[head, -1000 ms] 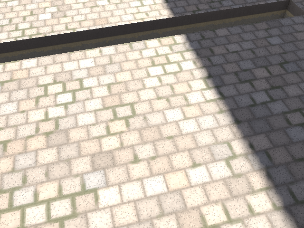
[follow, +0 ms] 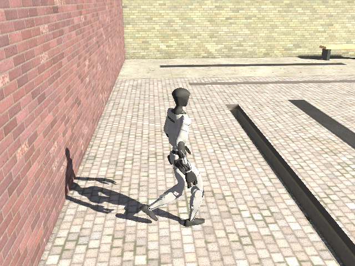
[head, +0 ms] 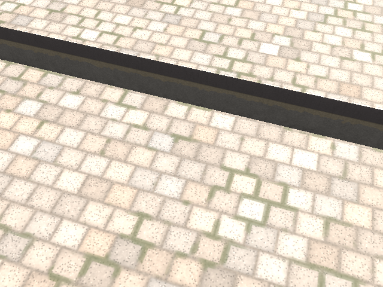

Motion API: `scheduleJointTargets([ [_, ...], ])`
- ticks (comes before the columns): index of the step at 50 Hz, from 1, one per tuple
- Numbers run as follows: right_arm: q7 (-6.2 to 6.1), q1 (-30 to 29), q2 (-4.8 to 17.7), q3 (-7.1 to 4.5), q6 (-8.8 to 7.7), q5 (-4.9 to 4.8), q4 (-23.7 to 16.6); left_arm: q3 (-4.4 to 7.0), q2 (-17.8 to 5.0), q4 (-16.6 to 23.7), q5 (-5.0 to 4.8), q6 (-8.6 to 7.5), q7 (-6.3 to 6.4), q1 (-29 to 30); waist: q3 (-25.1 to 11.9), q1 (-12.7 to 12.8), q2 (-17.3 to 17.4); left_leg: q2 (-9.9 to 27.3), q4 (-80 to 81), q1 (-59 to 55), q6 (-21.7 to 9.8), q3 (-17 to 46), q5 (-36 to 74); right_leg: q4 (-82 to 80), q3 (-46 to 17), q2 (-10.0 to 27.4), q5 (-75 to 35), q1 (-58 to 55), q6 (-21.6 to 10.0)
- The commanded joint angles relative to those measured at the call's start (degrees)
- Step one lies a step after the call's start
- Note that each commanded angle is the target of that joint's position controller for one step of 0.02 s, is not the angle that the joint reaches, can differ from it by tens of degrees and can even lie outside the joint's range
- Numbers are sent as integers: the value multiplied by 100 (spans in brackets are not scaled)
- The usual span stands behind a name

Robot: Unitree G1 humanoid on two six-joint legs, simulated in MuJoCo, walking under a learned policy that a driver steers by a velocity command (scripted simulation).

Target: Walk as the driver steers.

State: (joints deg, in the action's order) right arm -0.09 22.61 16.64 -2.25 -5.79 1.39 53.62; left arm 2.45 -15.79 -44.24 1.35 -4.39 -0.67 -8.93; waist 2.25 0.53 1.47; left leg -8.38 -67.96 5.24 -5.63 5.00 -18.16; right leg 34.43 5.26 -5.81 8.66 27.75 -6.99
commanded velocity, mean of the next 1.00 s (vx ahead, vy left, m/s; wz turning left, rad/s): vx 1.00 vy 0.00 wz -0.79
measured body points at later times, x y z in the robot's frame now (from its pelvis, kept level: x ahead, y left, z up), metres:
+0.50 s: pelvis +0.45 +0.02 +0.02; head +0.48 +0.02 +0.47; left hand +0.64 +0.27 -0.09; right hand +0.47 -0.28 -0.07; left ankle +0.49 +0.15 -0.71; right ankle +0.34 -0.05 -0.60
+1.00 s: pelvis +0.82 -0.20 +0.02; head +0.84 -0.21 +0.46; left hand +1.04 -0.02 -0.11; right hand +0.77 -0.50 -0.05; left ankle +1.02 -0.14 -0.64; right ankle +0.78 -0.18 -0.71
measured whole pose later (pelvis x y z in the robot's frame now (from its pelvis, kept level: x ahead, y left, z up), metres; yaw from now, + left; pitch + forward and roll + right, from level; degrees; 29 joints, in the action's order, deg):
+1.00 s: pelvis +0.82 -0.20 +0.02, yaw -50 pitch +0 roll -1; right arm 0.3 7.3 13.6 1.4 -3.2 3.8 34.5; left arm 2.9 -17.4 -46.4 0.9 -2.1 -0.1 -25.9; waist 1.4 1.5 -0.3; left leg 8.4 -61.3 38.5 3.2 4.6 -15.6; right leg 26.8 -2.5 -13.1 17.1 8.7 -10.8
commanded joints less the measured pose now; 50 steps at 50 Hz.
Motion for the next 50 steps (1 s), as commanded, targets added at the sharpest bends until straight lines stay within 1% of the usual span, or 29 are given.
scheduleJointTargets([
  [1,101,-809,394,80,-265,137,-972,215,-355,-392,16,-7,-78,-1558,-633,377,212,787,-1551,3705,74,332,235,-1955,-4318,2002,1700,-3317,-1382],
  [3,170,-1192,162,181,-135,355,-1318,145,-309,-586,6,-67,19,-1558,6,-47,282,1044,-812,3384,275,239,101,-2220,-3607,1514,1239,-1925,-1127],
  [5,198,-1231,108,264,2,395,-1526,196,-565,-617,-54,-163,41,-1575,256,-273,-61,1268,-108,3426,455,80,-70,-2465,-3312,1349,1025,-1307,-1165],
  [7,247,-1864,205,336,4,290,-1879,241,-695,-464,-69,-209,49,-1422,500,-255,-127,1404,1198,2971,645,-175,606,-2834,-2888,1162,649,-431,-1106],
  [9,323,-2440,64,439,-9,111,-2076,314,-812,-349,-113,-213,22,-1311,553,-88,-316,1238,2622,1701,753,-460,1567,-3049,-2378,797,212,336,-816],
  [11,289,-2596,133,414,10,27,-2103,392,-985,-346,-200,-231,-61,-1536,364,136,-406,1056,3073,1210,778,-551,2360,-2993,-2456,883,-616,-43,-653],
  [14,150,-2533,437,286,-30,59,-2113,444,-1054,-390,-205,-156,-46,-1863,-13,250,-440,871,3836,1158,709,-464,1933,-1992,-2570,975,-1818,-1488,-356],
  [16,19,-1373,768,89,-95,83,-1818,493,-1254,-393,-169,-127,-48,-1838,-878,-351,-263,747,3994,-263,570,-517,1174,-52,-2312,685,-2833,-1649,-117],
  [17,-95,-283,1093,-60,-126,159,-1645,459,-1093,-288,-175,-166,-68,-1615,-1459,-892,-199,1418,3804,-1575,422,41,413,1458,-2152,457,-2024,-790,-21],
  [18,-192,689,1550,-216,-107,362,-1527,232,-152,-24,-250,-214,-22,-1606,-2220,-1031,968,3163,4156,-2944,201,2114,-1508,3358,-1604,62,1494,582,10],
  [19,-131,363,1812,-326,-27,296,-1482,136,-144,319,-400,-163,-7,-1976,-2732,-520,2229,3851,5239,-2977,-301,4680,-2451,4511,-1207,129,1855,1543,6],
  [20,-99,-264,1085,-230,11,258,-1624,175,-467,146,-244,-28,37,-1427,-1660,-520,1039,3428,5310,-2153,-244,3831,-2863,4769,-1066,608,1215,1992,-17],
  [21,-60,-529,642,-126,3,198,-1618,192,-506,171,-132,23,-30,-1010,-996,-524,420,3115,5238,-1426,-143,2681,-1757,4463,-970,779,816,1966,26],
  [22,-38,-558,504,-92,-2,227,-1513,199,-452,194,-83,75,-106,-798,-676,-435,186,2881,5294,-918,-47,1903,-621,4254,-960,924,703,1793,91],
  [24,-22,-262,330,-46,-75,129,-1176,159,-221,362,46,244,-233,-583,-318,-241,473,2590,5356,-436,92,841,632,4106,-914,1128,711,1740,148],
  [26,49,-70,112,0,-139,1,-977,112,-91,584,38,368,-285,-276,-235,-131,513,2516,5346,-485,184,141,1912,4117,-815,1180,598,2016,147],
  [29,24,-184,266,-22,-197,-11,-905,13,-89,1014,65,402,-360,310,41,46,472,2378,5611,-111,264,-840,2674,3545,-578,1170,-226,1990,123],
  [32,-40,-162,482,-45,-206,0,-793,-73,-181,1265,44,414,-461,881,468,59,110,2085,5907,177,408,-1678,3083,2108,11,988,-846,1357,-28],
  [35,-140,165,943,-119,-133,12,-718,-77,-306,1279,68,415,-462,937,378,151,209,2106,5268,-351,543,-2125,6273,1294,694,419,-575,367,-343],
  [37,-230,83,1354,-231,43,60,-774,38,-592,1038,51,389,-389,-90,-277,783,454,2373,3657,-559,534,-2078,7896,1160,665,70,-35,-854,-549],
  [38,-237,-213,1495,-277,140,87,-906,172,-835,731,17,376,-315,-1266,-830,1366,508,2491,2224,-111,436,-1938,7895,993,386,-17,202,-2176,-727],
  [39,-170,-402,1430,-288,212,110,-1008,364,-1133,336,-24,362,-186,-2261,-1250,1710,130,2169,223,967,458,-1880,5918,488,-122,-9,340,-3759,-897],
  [40,-56,-485,693,-131,203,163,-1184,520,-1598,285,-194,441,-39,-1769,-769,1087,-1332,951,-2090,2818,620,-1797,-406,177,-1560,748,317,-4240,-1070],
  [41,-44,-84,586,-35,79,27,-1926,547,-2092,695,6,501,-54,-1346,-1829,462,-1522,695,-3163,4562,821,-556,-1056,-690,-4574,1928,-211,-5640,-2183],
  [42,-33,-722,885,-27,-85,54,-2057,566,-1827,766,-25,516,44,-1592,-1744,832,-537,906,-2797,4986,809,-27,-521,-1656,-5218,2155,752,-5277,-2189],
  [43,-36,-754,899,-6,-150,51,-2010,489,-1505,577,-29,473,118,-1534,-778,502,-39,1171,-2189,4908,776,-1,-361,-1943,-4932,2055,1030,-4228,-1981],
  [44,-49,-827,840,12,-123,121,-1984,423,-1299,496,-40,388,134,-1381,-318,162,354,1381,-1547,4461,797,1,-356,-2015,-4474,1798,863,-3224,-1757],
  [47,-23,-575,638,82,304,308,-1880,227,-874,515,-34,117,134,-988,80,-445,440,1658,-199,3223,999,-121,-565,-2155,-3229,1131,391,-1155,-1439],
  [50,106,-1305,205,251,320,192,-2101,187,-767,308,-99,-76,27,-971,372,-292,-26,1670,1922,2277,781,-599,1397,-2400,-1954,466,-458,-181,-1008],
])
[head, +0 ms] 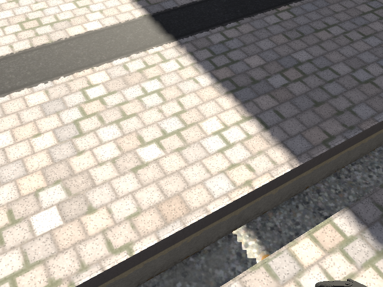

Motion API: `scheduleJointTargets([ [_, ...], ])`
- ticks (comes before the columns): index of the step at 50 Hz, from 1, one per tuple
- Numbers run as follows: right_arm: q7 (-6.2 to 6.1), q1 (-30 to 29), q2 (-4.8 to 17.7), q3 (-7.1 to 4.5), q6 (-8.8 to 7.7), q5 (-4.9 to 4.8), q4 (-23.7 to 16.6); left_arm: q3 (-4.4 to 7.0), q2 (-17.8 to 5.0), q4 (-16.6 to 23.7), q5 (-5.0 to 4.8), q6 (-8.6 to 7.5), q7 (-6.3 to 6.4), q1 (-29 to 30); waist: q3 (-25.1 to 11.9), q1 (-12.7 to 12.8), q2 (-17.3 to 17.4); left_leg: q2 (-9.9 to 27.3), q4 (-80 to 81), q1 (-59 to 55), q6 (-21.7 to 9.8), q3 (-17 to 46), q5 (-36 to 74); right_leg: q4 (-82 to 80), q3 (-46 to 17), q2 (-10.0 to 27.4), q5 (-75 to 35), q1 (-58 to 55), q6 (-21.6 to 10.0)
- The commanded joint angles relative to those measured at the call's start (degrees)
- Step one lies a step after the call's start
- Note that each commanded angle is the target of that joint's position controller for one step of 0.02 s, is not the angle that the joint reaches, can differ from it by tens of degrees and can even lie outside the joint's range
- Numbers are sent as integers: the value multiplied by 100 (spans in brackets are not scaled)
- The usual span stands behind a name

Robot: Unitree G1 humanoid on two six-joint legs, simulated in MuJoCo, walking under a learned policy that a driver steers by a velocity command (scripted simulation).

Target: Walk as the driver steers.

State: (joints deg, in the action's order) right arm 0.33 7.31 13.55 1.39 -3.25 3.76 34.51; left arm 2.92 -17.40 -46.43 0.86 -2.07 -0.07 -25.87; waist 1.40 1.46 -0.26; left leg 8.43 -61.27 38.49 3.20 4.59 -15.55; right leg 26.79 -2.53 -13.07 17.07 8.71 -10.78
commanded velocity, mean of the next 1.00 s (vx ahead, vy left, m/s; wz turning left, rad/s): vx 1.00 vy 0.00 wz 0.66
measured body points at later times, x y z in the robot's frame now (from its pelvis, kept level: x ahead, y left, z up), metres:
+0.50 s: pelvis +0.44 +0.06 -0.02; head +0.44 +0.06 +0.43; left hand +0.71 +0.31 -0.04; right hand +0.36 -0.24 -0.14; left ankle +0.22 +0.13 -0.73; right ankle +0.62 -0.10 -0.67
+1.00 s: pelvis +0.87 +0.10 +0.00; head +0.87 +0.14 +0.45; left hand +0.60 +0.26 -0.13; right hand +1.25 +0.09 -0.02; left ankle +0.93 +0.26 -0.61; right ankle +0.87 -0.05 -0.73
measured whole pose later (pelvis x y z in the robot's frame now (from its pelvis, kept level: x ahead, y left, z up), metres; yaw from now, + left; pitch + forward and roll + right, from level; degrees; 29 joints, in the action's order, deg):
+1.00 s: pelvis +0.87 +0.10 +0.00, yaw +41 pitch +0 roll -4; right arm 3.8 -2.7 20.1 -3.8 1.1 1.6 33.9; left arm 4.5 -19.0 -61.1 3.1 -6.1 0.6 -29.9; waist 2.8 3.6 1.6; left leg 5.0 -74.6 51.6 -9.4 -3.1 -1.5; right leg 18.1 19.2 1.5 18.1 -2.4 2.5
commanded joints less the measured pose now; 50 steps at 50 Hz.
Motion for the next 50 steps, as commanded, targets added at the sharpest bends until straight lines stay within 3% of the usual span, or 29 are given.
scheduleJointTargets([
  [1,155,-62,445,-108,59,-80,-219,156,-683,497,-128,-327,-66,612,420,-197,119,-172,1665,-1389,-290,-739,1888,-1651,-983,1132,-2003,1690,-432],
  [3,193,253,364,-166,90,-248,22,190,-873,450,-96,-397,-149,585,-84,-142,-14,-702,1097,-2600,-505,-1203,2893,-1621,-554,1234,-3409,1815,-171],
  [5,168,1381,963,-473,69,-323,515,223,-1098,391,46,-400,-173,830,-566,-582,-92,-1015,562,-3014,-836,-1149,2325,-334,-22,1426,-5716,850,327],
  [7,87,4434,1441,-810,143,-336,1485,296,-1307,598,5,-389,-71,2217,-957,-2422,-242,-1392,308,-6019,-1051,-1267,1398,2946,430,1611,-7003,2589,749],
  [8,46,6205,1685,-988,176,-375,1992,327,-1178,720,-137,-391,-13,3447,-1063,-3807,594,-1041,1289,-6799,-1511,-1013,1608,7001,968,769,-4256,3561,1006],
  [9,131,4675,1285,-676,39,-400,1809,-28,81,1041,24,-458,82,3155,484,-2327,2342,-312,2459,-5317,-1607,758,2976,8467,480,31,1478,5172,838],
  [11,145,2169,704,-429,-83,-356,798,-280,268,1048,280,-475,79,1055,-29,197,17,583,3389,-3334,-2177,3104,2285,7106,-580,1045,345,4514,693],
  [12,46,1327,1206,-600,-80,-287,471,-243,-61,1154,384,-342,45,930,179,587,-36,1010,4436,-1921,-2541,4202,-597,6166,-672,1375,285,3888,881],
  [13,-8,844,1240,-608,-142,-242,431,-178,-428,1335,407,-241,83,1976,981,406,-682,723,5138,-797,-2469,4006,-1707,5157,-588,1808,165,3767,1187],
  [14,-19,837,1371,-644,-215,-184,503,-128,-630,1460,283,-133,77,2324,1186,314,-461,496,5138,-70,-2557,3937,-1512,4146,-602,1952,-324,3116,1378],
  [16,-7,1598,1579,-733,-217,-273,897,-191,-375,1490,244,-9,-71,2575,1010,49,-233,134,5212,277,-2502,3052,-490,3492,-322,1914,-1074,1871,1318],
  [17,92,1881,1737,-841,-251,-354,1070,-150,-230,1054,428,5,-184,1840,457,82,-125,194,4672,-363,-2424,2697,-44,4000,-449,1990,-2034,1547,1061],
  [19,142,2054,1410,-763,-184,-322,984,-70,-305,947,365,-91,-307,2068,249,-212,-457,-364,4169,-1040,-2110,1726,900,3682,251,1713,-2378,1579,824],
  [21,-24,2882,1321,-812,-146,-200,1256,1,-359,1476,467,-260,-247,3644,417,-1029,67,-165,3587,-3964,-2158,2482,1080,3391,-309,1802,-1890,4281,895],
  [22,-58,4101,1472,-866,-159,-57,1587,137,-682,1808,418,-297,-157,4763,830,-1944,472,-200,3562,-5479,-2173,2715,1245,3185,-199,1627,-809,6205,1022],
  [24,-201,5088,1284,-957,-194,185,2148,131,-703,2246,225,-485,7,5987,1332,-2605,1394,-154,3126,-6811,-1918,2893,1829,2572,-565,1744,-32,7503,1197],
  [25,-195,5287,1095,-914,-123,362,2289,55,-474,2439,199,-537,-63,6246,1256,-2735,1171,-244,3254,-6398,-1831,2869,1540,2589,-317,1585,12,7130,1300],
  [27,-238,4915,1130,-909,-50,405,2253,-54,-263,2658,65,-494,-105,6525,1344,-2494,1310,-50,3430,-5986,-1791,3216,1481,3249,-480,1645,619,7110,1177],
  [29,-161,2770,1341,-942,-38,-52,1462,-515,512,2731,-15,-496,-357,5668,1270,-1262,-150,-575,4991,-1807,-1620,2477,1268,1106,606,1469,-1740,2286,1146],
  [30,-153,2487,1372,-975,-95,-428,1371,-574,849,2222,-40,-419,-493,4391,314,-672,-741,-377,5152,-379,-1376,2407,323,695,106,1618,-3462,-1387,1106],
  [31,-62,2281,2088,-988,-213,-519,1433,-186,-21,1430,-85,-176,-425,2147,-891,576,-1051,-445,3932,-480,-1431,1821,2624,1391,531,1140,-1798,-3414,972],
  [32,-39,1835,2139,-994,-323,-291,1342,135,-882,789,41,-48,-259,-31,-1666,1599,-623,-590,2170,-355,-1216,1506,2771,2074,-151,2105,-1107,-4469,803],
  [33,-35,2483,942,-615,-384,-706,925,343,-1599,649,234,-72,-111,-519,-3617,1215,-2532,-1254,-375,122,-1022,863,-817,802,-2654,4031,-211,-5315,464],
  [34,-92,2038,1302,-667,-280,-755,771,494,-1809,854,198,3,12,-134,-4022,1116,-1724,-1192,-1024,-574,-987,826,-502,-137,-3656,3929,1510,-4286,779],
  [38,159,1919,922,-784,62,-364,1103,98,-208,627,217,8,223,1858,-1291,-112,-916,-501,-1133,-522,-1086,295,831,-518,-1801,2994,1012,-1098,833],
  [39,152,1802,556,-718,120,-334,999,57,86,319,314,-67,169,1463,-1282,-172,-1261,-496,-1866,-474,-1135,127,494,-486,-1760,3076,1128,-1016,705],
  [42,169,791,-197,-418,278,-91,306,-4,667,-609,148,-305,-62,778,-569,-519,-708,-249,-2925,807,-1223,80,247,-1007,-1375,3240,259,-619,550],
  [46,321,134,498,-472,400,-171,-47,-14,365,-643,315,-546,-11,1153,-25,-725,-367,119,-2427,1159,-1094,201,1101,-1892,146,3511,-403,55,428],
  [50,446,-962,770,-452,453,-265,-307,4,-247,-804,168,-695,89,657,664,-400,185,-52,-329,749,-1455,-696,1984,-2499,1802,2854,-1403,-161,793],
])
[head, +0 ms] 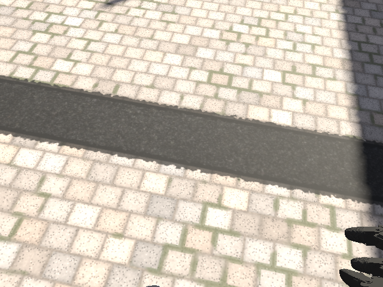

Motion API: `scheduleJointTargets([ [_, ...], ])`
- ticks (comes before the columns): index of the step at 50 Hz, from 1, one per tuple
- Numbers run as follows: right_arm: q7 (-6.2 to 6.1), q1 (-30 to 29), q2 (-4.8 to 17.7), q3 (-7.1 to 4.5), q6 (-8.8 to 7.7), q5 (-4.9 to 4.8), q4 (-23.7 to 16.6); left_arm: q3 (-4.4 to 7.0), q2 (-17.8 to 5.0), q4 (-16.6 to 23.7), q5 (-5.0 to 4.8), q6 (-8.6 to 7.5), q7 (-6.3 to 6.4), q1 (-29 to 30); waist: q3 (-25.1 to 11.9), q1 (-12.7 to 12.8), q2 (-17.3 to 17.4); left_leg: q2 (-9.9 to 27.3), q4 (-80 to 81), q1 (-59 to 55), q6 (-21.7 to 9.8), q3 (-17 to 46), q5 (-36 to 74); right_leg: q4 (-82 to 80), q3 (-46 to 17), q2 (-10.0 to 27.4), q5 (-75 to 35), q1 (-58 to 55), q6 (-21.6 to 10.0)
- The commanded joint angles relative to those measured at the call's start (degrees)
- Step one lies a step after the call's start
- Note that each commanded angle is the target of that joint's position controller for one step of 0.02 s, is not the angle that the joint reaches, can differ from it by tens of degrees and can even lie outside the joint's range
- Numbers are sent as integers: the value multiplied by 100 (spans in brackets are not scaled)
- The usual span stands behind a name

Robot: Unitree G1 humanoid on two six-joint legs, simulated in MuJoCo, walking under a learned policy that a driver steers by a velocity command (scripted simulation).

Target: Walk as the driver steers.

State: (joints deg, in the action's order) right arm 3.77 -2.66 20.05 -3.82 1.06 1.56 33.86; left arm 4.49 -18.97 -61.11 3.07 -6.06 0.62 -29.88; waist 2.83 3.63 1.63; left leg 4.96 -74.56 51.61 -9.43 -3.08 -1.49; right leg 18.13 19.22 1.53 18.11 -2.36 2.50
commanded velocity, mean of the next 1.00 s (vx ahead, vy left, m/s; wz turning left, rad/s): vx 1.00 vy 0.00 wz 0.65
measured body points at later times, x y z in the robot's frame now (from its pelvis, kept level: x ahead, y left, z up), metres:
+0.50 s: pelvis +0.42 +0.08 +0.00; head +0.44 +0.10 +0.45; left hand +0.58 +0.39 -0.04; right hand +0.51 -0.19 -0.11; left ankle +0.30 +0.05 -0.73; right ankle +0.70 -0.01 -0.66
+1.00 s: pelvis +0.84 +0.27 +0.00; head +0.86 +0.30 +0.45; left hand +0.58 +0.39 -0.13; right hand +1.18 +0.30 -0.04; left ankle +0.93 +0.49 -0.69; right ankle +0.76 +0.08 -0.73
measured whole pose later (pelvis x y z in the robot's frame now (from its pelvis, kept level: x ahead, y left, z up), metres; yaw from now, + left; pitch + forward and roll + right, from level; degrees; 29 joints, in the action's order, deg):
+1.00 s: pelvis +0.84 +0.27 +0.00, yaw +38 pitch +3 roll -2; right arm 4.3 -4.6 14.9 1.8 -3.8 2.3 34.8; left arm 2.2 -15.3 -54.2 0.2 -6.2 -1.5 -34.1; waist 1.0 6.4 1.2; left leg 2.5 -38.4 41.7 -6.0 -1.5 1.7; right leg 4.7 4.5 -2.5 18.1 -10.8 -0.5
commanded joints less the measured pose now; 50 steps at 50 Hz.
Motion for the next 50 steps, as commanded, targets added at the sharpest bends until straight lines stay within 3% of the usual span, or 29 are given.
scheduleJointTargets([
  [1,174,-197,85,100,-8,-24,-239,-143,-165,636,-73,-281,69,891,657,-514,135,168,1661,-1000,-277,-263,623,-1774,-104,1241,-1744,888,-506],
  [3,257,-262,4,148,-44,-65,-153,-69,-609,746,-85,-167,132,708,620,-501,35,-177,2601,-1704,-284,-676,358,-1547,127,1253,-3111,472,-540],
  [5,206,115,209,56,-52,-128,-67,47,-987,888,-60,53,138,643,255,-789,-433,-604,2913,-2134,-325,-1079,-412,-476,145,1462,-6082,-398,-517],
  [7,60,1465,462,-130,-69,-121,288,163,-1312,1048,-62,322,112,698,-361,-1385,-623,-980,3168,-3564,-461,-1044,-1317,1639,55,1718,-7352,-396,-565],
  [8,-56,2547,587,-272,-95,-105,674,177,-1298,1130,-67,402,79,687,-808,-1708,-470,-1184,3557,-4885,-593,-809,-1728,3252,-93,1783,-6690,254,-644],
  [9,-210,2749,798,-431,-122,-91,915,119,-925,1182,-20,386,0,612,-683,-1543,70,-1057,3662,-5849,-745,-4,-2326,5136,-277,1180,-3091,1735,-518],
  [10,-234,2064,1336,-492,-96,-69,735,-36,-54,1800,-47,323,-105,715,-351,-640,1344,156,4517,-6726,-1501,3028,-2760,7185,-668,-19,1037,4571,-117],
  [11,-204,2339,1410,-557,-87,-48,453,-13,-337,2344,-57,113,-93,1454,-1008,-941,486,673,5711,-6756,-1787,4706,-3164,7452,-1984,-59,699,5091,-93],
  [13,-245,2238,957,-467,-248,-66,564,-50,-399,2380,-120,-101,-81,1753,-149,-610,-502,809,6326,-5432,-1489,4487,-2466,6494,-2299,385,54,4918,-129],
  [16,-376,1971,537,-280,-568,-148,559,-106,-238,2344,99,183,-34,1767,-100,-127,-815,214,6385,-3916,-1274,3481,-1777,5559,-2431,661,161,3908,108],
  [17,-368,1973,498,-243,-610,-149,611,-125,-158,2373,107,284,-47,1873,23,-74,-841,56,6459,-3510,-1254,3272,-1818,5191,-2379,734,212,3791,214],
  [21,-333,2416,533,-223,-667,-97,620,-265,49,2985,-21,363,-145,3309,474,-544,-703,-378,6780,-3193,-1016,2883,-928,3273,-2091,609,-1238,3943,305],
  [25,-298,2839,537,-214,-672,-217,885,-314,18,3124,-118,327,-229,3609,81,-894,-148,-389,6508,-4046,-558,2525,991,1857,-1849,243,-2740,3291,-2],
  [28,-378,2929,527,-177,-663,-187,1060,-276,-114,3140,-115,273,-182,3521,-74,-856,61,-213,6018,-4872,-279,2333,2660,1178,-1742,-10,-2510,2700,-271],
  [29,-408,2935,719,-213,-652,-150,1094,-212,-272,3032,-90,261,-139,3140,-386,-690,175,-138,5473,-5284,-167,2299,3728,1154,-1696,-202,-2036,2316,-355],
  [30,-413,2916,907,-243,-629,-79,1142,-89,-512,2842,-154,237,-68,2421,-821,-318,309,-87,4570,-5548,-70,2274,4520,1237,-1701,-346,-1381,1697,-488],
  [31,-393,2611,1016,-273,-615,-3,1117,12,-703,2622,-210,217,29,1380,-1259,373,325,-211,3286,-5174,28,2095,4447,1118,-1689,-212,-1127,610,-612],
  [32,-385,2432,599,-171,-659,66,1000,138,-977,2374,-95,205,149,174,-1839,882,90,-427,1466,-4043,73,1852,3168,1548,-2418,472,177,-901,-734],
  [33,-330,3309,-321,54,-667,-255,790,261,-1542,2249,148,155,91,132,-2525,129,-2163,-1440,-672,-1886,422,1252,-1830,590,-5880,2219,1637,-2394,-1598],
  [34,-390,2970,54,117,-673,-110,856,220,-1075,2297,34,193,-57,568,-2187,143,-1572,-1173,-926,-1152,290,1252,-2076,-238,-7142,2155,2336,-1970,-1626],
  [35,-373,2297,246,67,-635,-60,813,133,-600,2287,-27,184,-106,1077,-1176,60,-687,-804,-692,-1024,310,1190,-1475,-292,-6011,1906,2012,-1020,-1568],
  [36,-313,1881,259,97,-622,6,730,76,-340,2178,-26,167,-133,1166,-778,22,-76,-653,-421,-1169,312,1105,-1302,-307,-5258,1671,1265,-311,-1514],
  [37,-239,1533,179,109,-595,49,604,14,-188,1998,-10,140,-128,1030,-492,-28,8,-546,-194,-1226,297,1117,-1349,-377,-4633,1395,723,161,-1382],
  [39,-129,1499,-71,205,-503,83,465,-86,35,1663,-42,60,-140,786,-279,-279,-370,-422,146,-1235,335,1219,-1490,-622,-4094,1194,384,657,-1321],
  [41,-83,1224,-166,276,-452,115,308,-86,-72,1485,-157,-28,-154,626,21,-389,-435,-313,605,-854,413,1243,-1475,-964,-3709,1195,139,863,-1320],
  [44,-17,302,-105,380,-491,120,-101,-85,-239,1384,-214,-107,-170,553,398,-377,-460,-206,1982,-806,535,791,-504,-1466,-2706,921,-973,1259,-1246],
  [46,76,-161,-191,468,-526,77,-215,-98,-267,1313,-296,-147,-202,412,444,-283,-370,-233,3107,-1728,483,105,331,-1837,-2091,665,-2030,1631,-1102],
  [47,102,-302,-278,509,-539,49,-248,-86,-381,1259,-319,-172,-210,295,461,-255,-422,-243,3374,-2203,416,-23,629,-2036,-2031,779,-2473,1711,-1116],
  [50,22,-380,-97,462,-529,74,-164,-58,-681,1075,-303,-136,-191,22,314,-282,-457,-527,3919,-2452,206,-313,492,-1554,-1659,885,-4922,497,-1041],
])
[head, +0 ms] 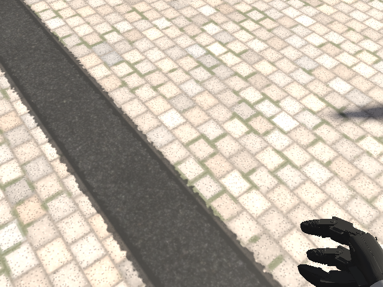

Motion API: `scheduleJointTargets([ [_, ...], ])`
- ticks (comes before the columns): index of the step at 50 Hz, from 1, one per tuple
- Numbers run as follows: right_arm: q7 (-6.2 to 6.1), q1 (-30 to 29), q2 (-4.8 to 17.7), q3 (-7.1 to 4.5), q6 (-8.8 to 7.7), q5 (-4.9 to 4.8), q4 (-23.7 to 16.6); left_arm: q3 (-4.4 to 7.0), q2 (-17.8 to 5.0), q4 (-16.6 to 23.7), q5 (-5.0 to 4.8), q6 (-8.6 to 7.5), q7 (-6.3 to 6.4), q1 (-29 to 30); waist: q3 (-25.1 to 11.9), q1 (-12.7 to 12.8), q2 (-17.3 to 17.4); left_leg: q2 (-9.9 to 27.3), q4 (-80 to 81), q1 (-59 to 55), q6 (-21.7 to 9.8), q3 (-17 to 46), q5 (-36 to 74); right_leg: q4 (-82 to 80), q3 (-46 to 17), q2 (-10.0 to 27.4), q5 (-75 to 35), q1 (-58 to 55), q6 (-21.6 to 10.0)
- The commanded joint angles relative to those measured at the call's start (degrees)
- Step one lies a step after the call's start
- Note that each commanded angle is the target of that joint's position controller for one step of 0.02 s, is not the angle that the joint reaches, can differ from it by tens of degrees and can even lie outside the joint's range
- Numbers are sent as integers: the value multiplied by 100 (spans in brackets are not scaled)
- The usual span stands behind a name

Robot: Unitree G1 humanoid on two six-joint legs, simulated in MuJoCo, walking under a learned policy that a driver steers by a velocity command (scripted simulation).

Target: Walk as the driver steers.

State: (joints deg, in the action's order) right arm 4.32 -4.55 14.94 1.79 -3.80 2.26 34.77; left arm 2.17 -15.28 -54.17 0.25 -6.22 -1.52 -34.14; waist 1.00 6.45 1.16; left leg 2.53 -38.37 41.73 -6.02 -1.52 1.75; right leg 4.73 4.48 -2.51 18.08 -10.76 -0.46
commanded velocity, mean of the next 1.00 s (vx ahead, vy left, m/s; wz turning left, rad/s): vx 0.26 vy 0.00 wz -0.74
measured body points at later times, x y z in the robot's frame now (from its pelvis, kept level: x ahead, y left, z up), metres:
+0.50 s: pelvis +0.34 +0.00 -0.01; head +0.38 -0.02 +0.44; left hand +0.60 +0.21 -0.09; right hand +0.38 -0.31 -0.12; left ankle +0.25 +0.10 -0.73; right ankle +0.46 -0.11 -0.71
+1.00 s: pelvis +0.48 +0.02 +0.00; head +0.52 +0.00 +0.45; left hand +0.83 +0.09 -0.06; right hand +0.40 -0.31 -0.08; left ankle +0.62 +0.06 -0.73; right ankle +0.45 -0.09 -0.71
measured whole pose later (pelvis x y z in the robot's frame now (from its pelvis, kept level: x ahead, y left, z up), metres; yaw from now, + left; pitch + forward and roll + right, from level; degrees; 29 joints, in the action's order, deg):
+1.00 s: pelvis +0.48 +0.02 +0.00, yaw -47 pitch +2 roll +1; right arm -0.8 5.2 16.8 -4.5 -0.7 1.4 41.8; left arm 6.5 -20.7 -30.5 -1.3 3.6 1.2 -7.6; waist 2.7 1.4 -2.6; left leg -3.1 -28.8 20.6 0.8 6.2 -8.6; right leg 45.6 -15.2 -10.9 23.7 27.1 -0.5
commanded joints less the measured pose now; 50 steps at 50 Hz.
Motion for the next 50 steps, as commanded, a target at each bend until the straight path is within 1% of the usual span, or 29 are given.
scheduleJointTargets([
  [1,-95,-94,486,-131,-50,54,-233,175,-1153,311,-9,-74,69,311,254,-641,-601,-473,356,-1803,-195,-508,-234,379,-190,1368,-6197,1021,-698],
  [3,-239,1587,731,-273,-133,149,285,179,-1303,220,13,79,190,351,-648,-1452,-777,-717,860,-3628,-293,-300,-352,2800,-256,1299,-7131,1060,-481],
  [4,-338,2504,1020,-391,-187,258,559,138,-1143,325,-31,90,206,438,-1175,-1804,-755,-24,822,-5106,-354,276,18,4382,-302,1063,-5600,2119,-378],
  [5,-426,2796,1495,-495,-221,396,611,-30,-232,578,-96,84,180,110,-2029,-1383,724,2032,450,-6624,-602,2234,2259,6688,-136,201,443,3699,-279],
  [6,-393,2897,1502,-581,-158,141,515,66,-577,589,-331,169,299,-398,-3375,-1282,893,2864,515,-7171,-1285,3762,3678,8199,-895,-81,1466,4290,-302],
  [7,-394,2476,1080,-527,-128,-25,492,156,-841,698,-191,214,340,435,-2670,-1202,86,2309,625,-6318,-1054,2675,4150,7874,-980,315,751,4461,-309],
  [8,-351,2020,787,-459,-198,-278,356,165,-760,970,-313,130,306,1037,-1712,-1309,512,1903,996,-5814,-1009,1952,3532,7582,-1115,491,957,5115,-15],
  [9,-354,1728,709,-470,-233,-256,482,190,-682,966,-340,148,311,1251,-1177,-1031,177,1667,1321,-5064,-808,1559,3024,7284,-1036,708,678,5119,108],
  [12,-401,1161,351,-453,-287,-154,517,281,-408,1022,-311,491,293,1034,-546,-394,330,1452,2075,-3469,-628,610,2573,6835,-868,944,252,4402,258],
  [15,-524,618,510,-527,-267,-163,539,241,-197,1371,-201,630,253,1487,-27,-188,341,1292,2497,-2568,-540,-291,2542,5800,-603,962,-419,4370,334],
  [18,-699,591,736,-596,-148,-220,571,207,-217,1465,-109,574,83,1862,-205,-366,254,826,2291,-2770,-301,-1106,2165,4136,-146,668,-2143,3768,195],
  [21,-748,745,994,-670,-5,-366,628,272,-453,1652,-83,614,-151,2125,-320,-440,226,1058,1789,-3559,-184,-1173,2584,3472,81,494,-2224,3700,-39],
  [24,-762,657,1189,-768,182,-482,512,471,-922,1724,-114,661,-222,1768,-504,-164,350,1214,571,-3932,28,-1199,3719,3320,380,118,-1264,3244,-443],
  [25,-740,609,1138,-770,234,-499,473,574,-1109,1639,-132,647,-179,1262,-699,106,218,1122,-361,-3779,166,-1233,3516,2917,379,-43,-1348,2616,-653],
  [26,-677,694,975,-728,244,-472,460,690,-1331,1563,-130,620,-59,811,-747,357,-306,789,-1685,-3065,451,-1168,1891,2254,-40,-27,-2400,1711,-895],
  [27,-573,1239,312,-569,221,-113,362,727,-1810,1699,-122,597,42,1378,-557,-502,-1955,-240,-3372,-1509,800,-1005,-3681,2680,-1784,917,-5733,1023,-1417],
  [28,-497,1659,648,-574,166,-130,195,705,-1954,2143,189,490,-23,1657,-1908,-632,-1874,-1058,-4829,-158,1047,369,-4227,1878,-4785,2044,-4197,-92,-2810],
  [29,-445,1217,1072,-646,86,-250,173,691,-1763,2368,90,453,-80,1911,-2089,-339,-880,-744,-4803,-31,903,1072,-3714,1407,-4766,2104,-2988,-39,-2611],
  [30,-458,790,1079,-658,71,-275,37,631,-1527,2394,-63,445,-44,2137,-1455,-424,-387,-614,-4421,91,835,1092,-3258,1328,-4298,1855,-2351,530,-2299],
  [31,-518,666,980,-647,103,-166,88,562,-1279,2420,-180,476,24,2320,-1050,-588,201,-416,-3966,-8,852,1100,-2972,1320,-3841,1597,-2120,1184,-1984],
  [32,-553,630,958,-652,151,-116,63,542,-1207,2463,-187,514,112,2449,-900,-702,193,-331,-3484,-297,860,1134,-2813,1370,-3525,1424,-2294,1717,-1846],
  [34,-526,625,754,-629,230,-154,95,544,-1156,2546,-125,627,226,2559,-795,-816,16,-381,-2361,-891,921,996,-2709,1416,-2973,949,-2583,2288,-1535],
  [37,-535,583,469,-556,241,-224,185,650,-1360,2553,-120,774,369,2365,-1056,-712,-208,-627,-1259,-1264,1106,908,-2317,1612,-2917,756,-2976,2338,-1387],
  [44,-511,468,632,-669,215,-278,206,649,-1225,2684,-135,952,368,2521,-888,-482,-1094,-754,271,-1919,982,1038,-1717,1768,-3524,492,-1096,2549,-903],
  [46,-478,810,739,-756,146,-280,316,628,-1170,2752,-178,973,346,2704,-856,-661,-1186,-640,1338,-2567,832,982,-1214,2075,-3635,319,-879,2702,-726],
  [47,-490,990,917,-829,145,-241,372,568,-998,2772,-189,979,330,2621,-948,-658,-861,-94,1854,-3224,614,1250,-867,2573,-3405,30,58,3077,-529],
  [48,-533,851,1358,-903,214,-120,258,467,-686,2796,-160,978,302,2268,-1019,-357,464,1203,2033,-3858,-48,2513,-601,3785,-2433,-647,1667,3998,-247],
  [49,-532,798,1321,-905,232,101,225,548,-1014,2891,-139,888,244,2209,-819,-254,1480,1942,2359,-3447,-751,3586,-424,5252,-1730,-730,1803,4669,40],
  [50,-576,537,1012,-845,218,57,56,654,-1449,2753,-128,845,205,2151,-649,-243,1191,1955,2318,-3282,-849,3290,-581,6023,-1534,-251,1357,4812,249],
])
